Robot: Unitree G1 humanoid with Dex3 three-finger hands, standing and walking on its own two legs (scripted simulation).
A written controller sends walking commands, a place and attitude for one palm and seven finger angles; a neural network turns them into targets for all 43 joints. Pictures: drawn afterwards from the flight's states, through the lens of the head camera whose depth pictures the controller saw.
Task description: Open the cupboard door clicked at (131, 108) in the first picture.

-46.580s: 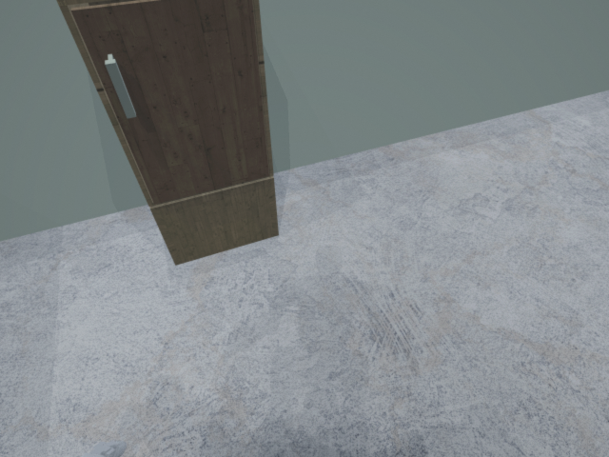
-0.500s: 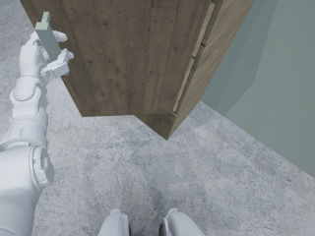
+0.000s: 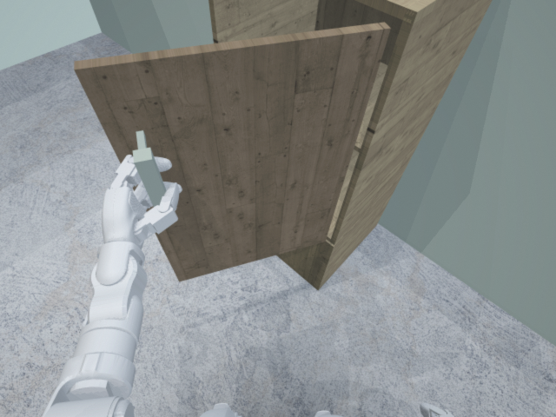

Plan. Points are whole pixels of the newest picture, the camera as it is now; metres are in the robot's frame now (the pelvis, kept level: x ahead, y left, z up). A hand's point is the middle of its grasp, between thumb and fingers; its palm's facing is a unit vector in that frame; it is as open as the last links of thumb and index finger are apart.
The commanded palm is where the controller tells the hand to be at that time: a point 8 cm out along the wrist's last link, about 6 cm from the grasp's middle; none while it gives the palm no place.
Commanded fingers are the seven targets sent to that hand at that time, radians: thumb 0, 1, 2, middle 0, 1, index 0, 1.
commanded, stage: pull the door open along its arc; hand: left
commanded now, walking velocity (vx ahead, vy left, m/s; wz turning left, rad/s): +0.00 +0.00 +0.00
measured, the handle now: (154, 178) +0.45 +0.19 +0.07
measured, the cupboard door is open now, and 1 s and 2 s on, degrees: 61 87 91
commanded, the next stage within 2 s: open thumb and fingers to let go in 0.52 s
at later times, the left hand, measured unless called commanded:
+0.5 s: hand (225, 272) +0.30 +0.07 +0.07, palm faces +0.42 -0.91 +0.01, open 6.1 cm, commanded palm +0.23 +0.10 +0.07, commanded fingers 0.00 0.90 0.90 -0.40 -1.35 -0.40 -1.35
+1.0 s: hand (242, 288) +0.27 +0.05 +0.07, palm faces +0.40 -0.92 -0.01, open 9.7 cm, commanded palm +0.23 +0.09 +0.07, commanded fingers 0.00 -0.50 0.30 -0.30 -1.20 -0.30 -1.20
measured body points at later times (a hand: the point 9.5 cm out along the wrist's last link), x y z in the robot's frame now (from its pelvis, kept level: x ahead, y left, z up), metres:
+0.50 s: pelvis -0.01 -0.04 +0.00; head +0.02 -0.05 +0.45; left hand +0.27 +0.12 +0.07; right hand +0.16 -0.24 -0.10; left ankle +0.01 +0.10 -0.69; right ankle -0.01 -0.12 -0.69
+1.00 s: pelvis +0.00 -0.05 +0.00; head +0.02 -0.07 +0.45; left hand +0.25 +0.10 +0.07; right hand +0.19 -0.25 -0.10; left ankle +0.01 +0.10 -0.69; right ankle -0.01 -0.12 -0.69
